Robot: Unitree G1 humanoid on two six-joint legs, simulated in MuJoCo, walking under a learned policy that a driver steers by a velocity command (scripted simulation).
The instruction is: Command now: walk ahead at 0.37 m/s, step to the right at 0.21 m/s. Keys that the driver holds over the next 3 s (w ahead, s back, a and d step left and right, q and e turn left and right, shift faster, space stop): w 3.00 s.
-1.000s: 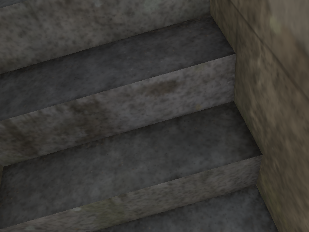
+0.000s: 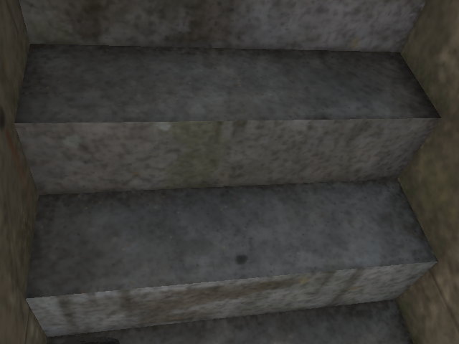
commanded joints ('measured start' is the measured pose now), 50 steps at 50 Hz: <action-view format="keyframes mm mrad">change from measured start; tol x64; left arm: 1 10 17 -6 -78 -4 19 -10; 50 204 144 48 221 -134 -70 -5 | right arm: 1 -117 -161 -34 -86 10 -47 10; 50 -350 -115 11 -141 -14 -17 91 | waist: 1 67 159 -32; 50 11 326 -571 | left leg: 1 20 188 -195 -213 72 173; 15 36 246 -152 -374 138 169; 23 -799 -174 -142 1744 -26 64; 39 -1455 -12 -167 1756 -556 114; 45 5 -157 169 797 -154 90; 47 490 211 -705 115 973 400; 50 199 260 -759 -17 366 282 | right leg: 1 -104 -1 16 72 77 37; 17 747 -201 -272 -1707 -59 -25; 20 941 -658 553 -1758 375 -157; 43 530 -370 -224 -2109 313 -223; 46 846 -386 -127 -1360 1930 -77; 48 482 60 353 -202 -79 114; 50 237 -10 268 -16 -78 108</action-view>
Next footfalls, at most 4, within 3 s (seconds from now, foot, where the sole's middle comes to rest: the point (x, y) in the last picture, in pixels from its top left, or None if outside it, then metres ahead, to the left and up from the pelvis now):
0.36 right None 0.08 -0.17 -0.77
0.90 left None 0.31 0.14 -0.56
1.32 right None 0.16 -0.21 -0.52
1.50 right None -0.02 -0.22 -0.71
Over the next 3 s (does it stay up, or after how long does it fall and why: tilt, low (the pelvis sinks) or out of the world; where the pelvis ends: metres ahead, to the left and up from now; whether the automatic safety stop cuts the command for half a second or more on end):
stays up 0.15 -0.09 0.04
